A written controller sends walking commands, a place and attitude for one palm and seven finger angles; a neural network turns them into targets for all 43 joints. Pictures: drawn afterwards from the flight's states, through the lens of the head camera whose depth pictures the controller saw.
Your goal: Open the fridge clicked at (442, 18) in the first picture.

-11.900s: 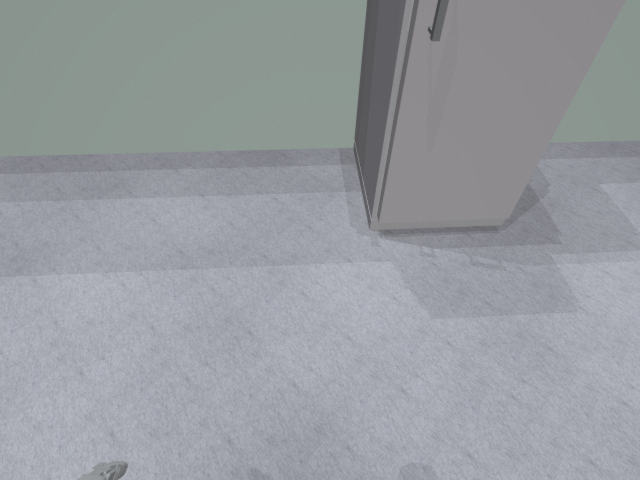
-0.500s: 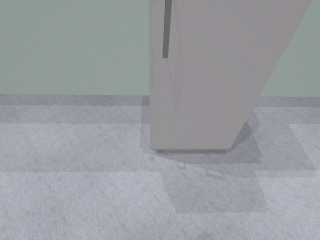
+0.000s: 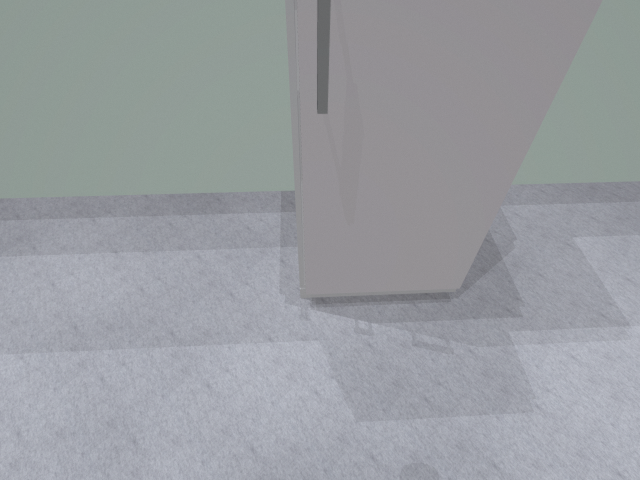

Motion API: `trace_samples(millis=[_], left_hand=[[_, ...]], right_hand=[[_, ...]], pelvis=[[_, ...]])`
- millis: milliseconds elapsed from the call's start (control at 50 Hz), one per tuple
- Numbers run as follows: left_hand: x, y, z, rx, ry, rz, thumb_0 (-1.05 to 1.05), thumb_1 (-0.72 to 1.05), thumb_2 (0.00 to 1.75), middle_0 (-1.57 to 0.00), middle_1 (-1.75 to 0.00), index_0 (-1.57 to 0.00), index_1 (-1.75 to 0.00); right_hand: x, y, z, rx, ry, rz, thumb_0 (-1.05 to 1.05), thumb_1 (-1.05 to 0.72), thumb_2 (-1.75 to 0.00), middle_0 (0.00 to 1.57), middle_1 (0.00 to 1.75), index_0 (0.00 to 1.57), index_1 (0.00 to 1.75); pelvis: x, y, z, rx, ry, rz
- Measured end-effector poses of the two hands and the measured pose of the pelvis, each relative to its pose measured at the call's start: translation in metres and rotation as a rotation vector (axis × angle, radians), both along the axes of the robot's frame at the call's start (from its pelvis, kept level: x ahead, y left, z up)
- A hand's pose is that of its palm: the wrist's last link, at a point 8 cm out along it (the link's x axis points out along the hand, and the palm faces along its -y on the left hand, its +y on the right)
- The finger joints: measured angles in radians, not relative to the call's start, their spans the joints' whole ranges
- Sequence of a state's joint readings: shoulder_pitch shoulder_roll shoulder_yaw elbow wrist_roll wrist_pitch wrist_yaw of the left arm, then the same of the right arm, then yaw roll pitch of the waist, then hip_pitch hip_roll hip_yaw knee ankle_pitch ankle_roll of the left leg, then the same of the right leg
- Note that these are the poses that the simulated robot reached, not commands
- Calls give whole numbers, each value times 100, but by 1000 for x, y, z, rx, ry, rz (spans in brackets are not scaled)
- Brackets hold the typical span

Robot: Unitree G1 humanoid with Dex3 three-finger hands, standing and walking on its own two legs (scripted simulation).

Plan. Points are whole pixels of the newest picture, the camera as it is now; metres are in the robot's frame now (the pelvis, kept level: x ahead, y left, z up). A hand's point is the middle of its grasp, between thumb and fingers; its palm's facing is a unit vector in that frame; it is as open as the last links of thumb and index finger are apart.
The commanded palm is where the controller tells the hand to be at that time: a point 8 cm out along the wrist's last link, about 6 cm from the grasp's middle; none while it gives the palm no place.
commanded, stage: shuffle to correct the standing spot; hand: left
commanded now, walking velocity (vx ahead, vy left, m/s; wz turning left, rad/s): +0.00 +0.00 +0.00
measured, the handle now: (322, 25) +0.79 +0.04 +0.22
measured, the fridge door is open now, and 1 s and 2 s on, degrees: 0 0 0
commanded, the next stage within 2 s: come to a stop and stand still in 1.16 s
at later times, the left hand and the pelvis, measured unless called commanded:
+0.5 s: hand out of the picture +0.00 +0.15 -0.20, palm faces +0.11 -0.99 -0.11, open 7.4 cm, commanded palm none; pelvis +0.07 +0.00 -0.02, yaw +4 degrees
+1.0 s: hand (275, 398) +0.28 +0.09 -0.18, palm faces +0.12 -0.97 -0.21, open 7.2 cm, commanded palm none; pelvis +0.24 -0.10 -0.01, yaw +7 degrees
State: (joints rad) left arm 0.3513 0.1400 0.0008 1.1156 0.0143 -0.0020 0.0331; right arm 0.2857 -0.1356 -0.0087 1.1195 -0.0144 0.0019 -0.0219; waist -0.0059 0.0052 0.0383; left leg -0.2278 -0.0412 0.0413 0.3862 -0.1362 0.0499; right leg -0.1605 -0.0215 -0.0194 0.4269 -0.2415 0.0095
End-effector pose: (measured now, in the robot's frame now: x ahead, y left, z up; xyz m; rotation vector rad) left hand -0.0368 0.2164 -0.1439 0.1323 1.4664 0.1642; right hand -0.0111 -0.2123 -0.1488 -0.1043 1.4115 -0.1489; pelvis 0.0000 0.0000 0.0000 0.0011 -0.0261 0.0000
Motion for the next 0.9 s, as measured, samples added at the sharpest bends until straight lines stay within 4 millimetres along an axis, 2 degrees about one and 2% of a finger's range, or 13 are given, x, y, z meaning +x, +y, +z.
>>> trace_samples(millis=[120,280,340,440,480,520,640,740,820,860,900], left_hand=[[-4,-9,-1,-15,10,6,0,91,90,-20,-30,-20,-30],[-5,-22,-6,-33,11,71,0,91,90,-20,-30,-20,-30],[-7,-24,-13,-40,20,112,0,91,90,-20,-30,-20,-30],[3,-23,-29,-78,70,132,0,91,90,-20,-30,-20,-30],[19,-21,-29,-86,85,102,0,91,90,-20,-30,-20,-30],[46,-18,-24,-81,65,77,1,91,90,-20,-30,-20,-30],[146,-5,-4,-16,-85,35,2,94,90,-20,-30,-20,-30],[228,-9,7,39,-176,-13,2,94,90,-19,-30,-19,-30],[284,-27,2,82,-262,-28,1,93,90,-19,-30,-19,-30],[297,-38,2,86,-281,-9,1,92,90,-19,-30,-19,-30],[302,-51,2,76,-271,13,0,92,90,-19,-30,-20,-30]], right_hand=[[0,-4,-1,0,4,0,0,-91,-90,20,29,20,30],[8,-14,-2,-10,34,15,0,-91,-90,20,29,20,30],[22,-17,-2,-21,40,34,0,-91,-90,20,29,20,30],[63,-15,-7,-55,-26,59,0,-91,-90,20,29,20,30],[72,-14,-6,-62,-41,48,0,-91,-90,20,29,20,30],[76,-13,-2,-59,-35,35,0,-91,-90,20,29,20,30],[84,-18,8,-26,49,20,0,-91,-90,20,29,20,30],[101,-41,3,0,117,-6,0,-90,-90,20,29,20,30],[129,-75,-16,9,161,-4,0,-90,-90,20,30,20,30],[155,-93,-19,-8,163,19,0,-90,-90,20,29,20,30],[190,-109,-16,-33,125,44,0,-91,-90,20,29,20,30]], pelvis=[[2,-4,-1,3,4,3],[20,-14,-5,-7,31,36],[32,-13,-10,-21,28,70],[58,-3,-22,-20,28,96],[67,-3,-22,0,26,78],[76,-5,-17,12,31,70],[110,-20,-2,5,51,72],[146,-45,-4,7,55,76],[181,-73,-20,14,48,90],[193,-80,-21,-4,37,100],[205,-86,-17,-13,33,107]])
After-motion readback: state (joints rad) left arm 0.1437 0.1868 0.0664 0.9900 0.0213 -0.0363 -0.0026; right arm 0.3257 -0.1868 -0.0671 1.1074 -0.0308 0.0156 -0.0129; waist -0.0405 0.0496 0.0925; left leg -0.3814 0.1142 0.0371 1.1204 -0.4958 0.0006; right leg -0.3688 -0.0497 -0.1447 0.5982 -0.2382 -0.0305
